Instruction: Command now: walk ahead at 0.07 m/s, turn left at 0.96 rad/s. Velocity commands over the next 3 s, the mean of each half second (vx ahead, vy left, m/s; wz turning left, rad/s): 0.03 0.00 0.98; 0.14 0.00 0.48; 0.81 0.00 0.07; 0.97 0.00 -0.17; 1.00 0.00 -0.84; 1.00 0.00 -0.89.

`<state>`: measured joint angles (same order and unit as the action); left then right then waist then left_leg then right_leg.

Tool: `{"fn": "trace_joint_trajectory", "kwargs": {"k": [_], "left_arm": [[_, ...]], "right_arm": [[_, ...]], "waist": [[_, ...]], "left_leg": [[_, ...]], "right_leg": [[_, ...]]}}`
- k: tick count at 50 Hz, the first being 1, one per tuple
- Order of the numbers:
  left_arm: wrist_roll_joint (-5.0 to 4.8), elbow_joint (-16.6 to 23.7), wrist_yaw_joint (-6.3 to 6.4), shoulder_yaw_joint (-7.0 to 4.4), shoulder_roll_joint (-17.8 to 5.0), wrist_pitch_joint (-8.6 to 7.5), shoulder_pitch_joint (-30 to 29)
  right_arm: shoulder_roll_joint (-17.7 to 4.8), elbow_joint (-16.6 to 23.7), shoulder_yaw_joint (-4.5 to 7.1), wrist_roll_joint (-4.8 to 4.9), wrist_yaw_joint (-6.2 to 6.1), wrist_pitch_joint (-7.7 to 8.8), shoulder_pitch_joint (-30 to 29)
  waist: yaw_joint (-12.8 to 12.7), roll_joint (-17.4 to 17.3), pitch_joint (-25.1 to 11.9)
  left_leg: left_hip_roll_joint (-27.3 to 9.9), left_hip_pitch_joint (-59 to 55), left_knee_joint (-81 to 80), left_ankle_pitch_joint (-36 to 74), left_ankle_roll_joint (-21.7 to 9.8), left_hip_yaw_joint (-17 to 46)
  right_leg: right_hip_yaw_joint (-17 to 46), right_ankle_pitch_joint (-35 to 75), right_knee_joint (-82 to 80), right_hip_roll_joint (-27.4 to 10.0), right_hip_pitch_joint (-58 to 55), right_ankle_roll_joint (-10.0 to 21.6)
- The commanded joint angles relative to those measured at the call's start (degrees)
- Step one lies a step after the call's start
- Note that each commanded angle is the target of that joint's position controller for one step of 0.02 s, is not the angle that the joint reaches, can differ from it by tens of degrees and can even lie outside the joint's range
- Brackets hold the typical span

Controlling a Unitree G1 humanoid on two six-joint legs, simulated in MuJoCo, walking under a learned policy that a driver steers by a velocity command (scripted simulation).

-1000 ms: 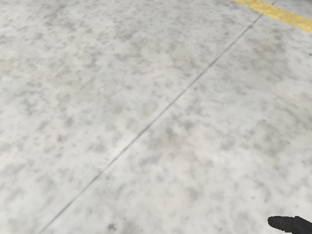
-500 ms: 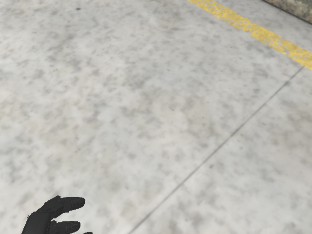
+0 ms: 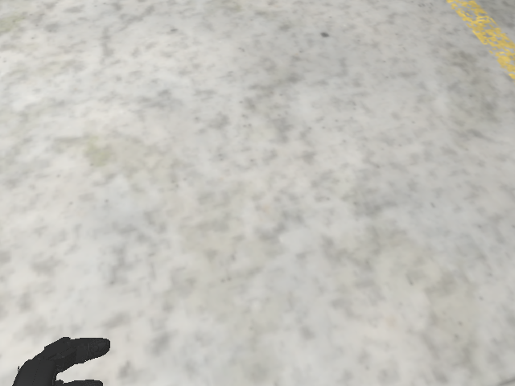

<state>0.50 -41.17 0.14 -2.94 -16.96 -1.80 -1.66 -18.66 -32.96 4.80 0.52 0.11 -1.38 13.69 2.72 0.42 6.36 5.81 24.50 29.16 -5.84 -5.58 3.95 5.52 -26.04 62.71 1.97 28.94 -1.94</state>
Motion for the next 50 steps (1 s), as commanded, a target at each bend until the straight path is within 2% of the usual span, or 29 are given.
{"fn": "trace_joint_trajectory", "kwargs": {"k": [1,5,9,12,13,14,15,16,17,18,19,22,25,28,30,33,34,35,36,37,38,39,40,41,42,43,45,46,50], "left_arm": [[-0.18,1.8,0.19,-1.78,-5.5,-0.06,2.5],[-0.83,1.3,0.1,-1.7,-4.8,0.85,2.3],[-0.84,1.7,-0.14,-2.3,-5.5,0.38,1.9],[-0.96,0.6,-0.45,-3.44,-6.9,-0.44,6.2],[-0.55,0.4,-0.19,-4.17,-9.1,-0.31,7.3],[0.46,1.7,0.32,-4.67,-13.2,0.47,5.5],[2.64,2.1,0.32,-4.5,-12.5,0.46,4.4],[2.21,3.6,0.79,-3.89,-9.5,0.26,1.6],[1.26,4.3,1.44,-3.25,-7.0,0.5,-0.4],[0.48,4.7,2.1,-2.97,-6.5,0.87,-0.6],[0.15,4.6,2.58,-2.8,-6.7,1.13,0.0],[0.9,3.7,2.95,-2.89,-7.8,1.7,5.0],[1.05,3.2,2.48,-3.48,-9.5,2.19,8.2],[0.71,3.1,1.45,-4.18,-11.1,2.34,8.1],[0.15,2.8,0.56,-4.48,-11.9,2.34,7.5],[-1.79,2.0,-0.51,-4.63,-12.2,1.9,7.6],[-2.64,1.7,-0.62,-4.52,-12.0,1.81,6.8],[-3.27,0.9,-0.65,-3.99,-10.4,1.66,7.9],[-1.95,-0.1,-0.91,-2.91,-7.0,1.4,11.2],[2.15,2.4,-1.43,-0.87,-2.6,1.09,11.1],[0.92,2.7,-0.59,-2.37,-7.0,1.32,7.9],[-0.96,2.4,-0.04,-3.04,-9.1,1.85,6.2],[-1.35,1.9,0.43,-3.02,-8.2,2.2,7.0],[-0.66,0.7,0.4,-3.14,-8.4,2.2,9.0],[-0.43,0.5,-0.19,-3.21,-8.5,1.93,9.7],[-0.8,0.7,-0.73,-3.18,-8.2,1.43,9.6],[-1.73,1.4,-1.16,-3.19,-8.4,0.14,7.6],[-1.66,1.6,-1.24,-3.03,-8.0,-0.61,6.8],[-1.46,1.6,-1.66,-2.1,-5.7,-2.37,5.9]], "right_arm": [[-10.8,6.1,3.52,-0.05,-2.06,0.14,-2.6],[-10.7,6.6,3.77,0.45,-2.82,-1.21,-3.4],[-9.7,7.0,3.65,0.31,-2.22,-1.92,-4.1],[-9.0,7.6,3.36,0.93,-1.88,-2.28,-6.2],[-6.9,7.5,2.67,1.09,-1.69,-2.33,-4.2],[-3.9,7.4,1.76,0.9,-1.46,-2.3,-0.1],[-8.3,8.3,3.0,0.59,-1.12,-1.52,0.2],[-12.1,7.2,3.92,0.44,-0.85,-1.24,0.1],[-12.6,5.7,4.24,0.6,-0.84,-1.52,0.4],[-11.1,4.6,3.98,0.29,-1.01,-2.01,1.1],[-9.7,4.6,3.49,0.36,-0.81,-2.29,1.7],[-7.3,6.7,2.19,1.42,-0.67,-2.09,-2.9],[-6.3,7.8,1.59,1.21,-0.56,-2.01,-5.5],[-4.8,8.1,0.83,0.63,-0.22,-2.05,-6.3],[-4.4,7.6,0.65,0.32,-0.17,-2.2,-5.7],[-4.6,6.7,0.89,0.29,0.1,-2.78,-4.4],[-4.5,5.8,1.06,0.27,0.25,-2.94,-2.5],[-5.6,4.5,1.58,0.22,0.16,-2.98,0.1],[-9.1,3.7,2.62,0.27,-0.4,-2.83,2.4],[-14.3,5.1,3.06,-0.48,-1.37,-2.38,2.3],[-12.9,5.7,2.65,-2.44,-0.77,-1.17,2.0],[-10.6,4.7,1.86,-2.54,-0.32,-0.15,0.2],[-8.9,3.6,1.42,-1.72,-0.46,0.46,-3.1],[-7.3,2.4,1.1,-0.18,-0.76,0.67,-1.9],[-6.6,1.2,0.69,0.61,-0.89,0.87,-0.6],[-6.6,0.7,0.41,0.47,-0.86,1.29,0.2],[-6.8,0.4,0.27,-0.43,-0.93,2.62,-0.2],[-6.9,0.0,0.31,-0.6,-1.02,3.34,0.2],[-8.0,-1.5,0.77,0.22,-1.06,5.15,2.2]], "waist": [[-3.4,-2.2,-15.6],[-2.7,-4.9,-15.1],[-1.7,-9.4,-12.9],[-3.7,-10.6,-12.6],[-3.1,-5.9,-13.8],[0.4,7.8,-13.9],[1.2,14.4,-10.7],[1.3,11.6,-9.0],[0.9,8.1,-7.6],[0.6,6.2,-7.5],[0.0,5.4,-7.0],[-3.6,6.0,-7.2],[-5.9,7.3,-8.9],[-6.2,7.5,-10.0],[-5.3,7.7,-10.8],[-3.8,8.9,-11.7],[-2.2,8.7,-12.0],[-1.0,7.3,-12.5],[-1.3,-0.9,-14.4],[-3.1,-19.6,-15.8],[1.3,-14.2,-19.5],[1.0,-9.8,-16.3],[-0.9,-9.3,-13.4],[-1.0,-8.5,-14.1],[-0.8,-9.4,-13.1],[-0.8,-11.0,-11.4],[-0.8,-11.2,-7.2],[-0.8,-10.2,-6.3],[-0.5,-8.8,-5.3]], "left_leg": [[-13.2,-14.8,-8.8,15.0,-8.6,22.2],[-11.3,-11.4,-9.0,4.3,-6.5,24.3],[-9.6,-9.6,-8.1,-2.4,-4.6,27.7],[-7.1,-7.9,-4.2,-4.7,-2.1,29.5],[-3.7,-4.2,1.8,-16.3,0.3,26.1],[3.9,4.7,14.6,-29.4,3.2,14.9],[3.0,10.7,27.3,-29.1,5.6,9.5],[-1.5,11.3,33.6,-24.7,7.2,7.6],[-3.1,11.3,35.9,-20.1,8.1,6.5],[-3.6,12.2,39.7,-17.1,8.8,5.4],[-4.3,13.5,42.8,-15.7,9.5,4.1],[-8.1,16.4,39.3,-13.3,11.1,-0.9],[-10.9,16.5,33.3,-14.1,12.4,-2.1],[-11.8,10.5,25.7,-14.8,11.8,-3.8],[-10.2,4.1,20.0,-16.1,10.7,-5.8],[-8.1,-2.3,9.0,-14.7,8.3,-6.7],[-7.3,-6.6,1.8,-10.2,6.7,-7.2],[-6.3,-14.0,-6.0,-3.5,4.5,-6.9],[-10.8,-25.2,-8.2,12.5,2.1,0.3],[-26.4,-34.3,-4.0,39.0,-6.0,18.8],[-30.9,-27.3,-5.6,35.5,-15.3,20.9],[-26.4,-23.9,-6.9,29.5,-13.4,14.8],[-22.4,-21.6,-7.5,22.9,-9.9,10.9],[-20.1,-22.6,-9.7,5.3,-7.7,10.2],[-19.0,-21.3,-13.0,-12.2,-7.2,11.1],[-18.9,-20.3,-16.6,-24.5,-7.0,13.6],[-20.2,-20.4,-20.8,-29.4,-7.3,16.9],[-20.5,-21.1,-21.5,-27.8,-7.0,16.6],[-20.5,-20.4,-22.4,-23.6,-6.5,13.4]], "right_leg": [[2.3,3.3,-9.9,1.0,1.0,-1.4],[3.1,8.9,-17.3,2.6,-2.3,-2.8],[3.5,9.5,-25.2,3.0,-6.3,-2.0],[2.6,15.8,-38.9,1.5,-14.8,-0.3],[6.4,18.1,-43.9,-5.0,-21.0,2.2],[19.5,19.1,-46.2,-17.5,-26.0,8.5],[28.3,19.0,-49.2,-23.5,-19.9,14.6],[24.5,17.1,-48.6,-22.9,-18.1,15.2],[17.2,14.1,-47.6,-18.5,-17.3,12.9],[12.9,14.3,-46.7,-15.6,-18.3,11.4],[9.8,17.5,-46.5,-15.1,-18.7,11.6],[3.2,24.1,-47.3,-15.1,-23.6,13.5],[0.6,26.9,-47.4,-17.8,-28.9,15.0],[-3.7,29.4,-47.0,-18.8,-27.6,14.9],[-6.2,33.4,-45.8,-18.8,-25.3,14.6],[-6.8,37.3,-42.1,-20.1,-26.2,13.4],[-7.8,37.1,-39.5,-19.6,-25.3,11.8],[-9.7,34.4,-35.5,-18.3,-21.5,8.9],[-13.9,23.4,-26.9,-14.3,-12.7,4.0],[-16.0,-11.5,-10.1,-7.1,4.8,-1.8],[-8.0,-14.0,0.6,-5.5,7.2,-3.2],[-5.8,-10.1,3.8,-6.4,6.9,-2.7],[-5.1,-5.6,2.3,-6.7,7.4,-2.2],[-5.7,-0.8,1.2,-7.1,8.3,-2.1],[-6.3,4.4,0.8,-7.0,8.3,-2.0],[-6.8,7.9,-0.1,-6.5,9.1,-1.7],[-5.4,12.1,-5.2,-6.8,12.3,-0.6],[-4.8,13.7,-8.5,-6.9,12.9,-0.1],[-4.5,18.0,-18.8,-6.7,10.3,0.2]]}}
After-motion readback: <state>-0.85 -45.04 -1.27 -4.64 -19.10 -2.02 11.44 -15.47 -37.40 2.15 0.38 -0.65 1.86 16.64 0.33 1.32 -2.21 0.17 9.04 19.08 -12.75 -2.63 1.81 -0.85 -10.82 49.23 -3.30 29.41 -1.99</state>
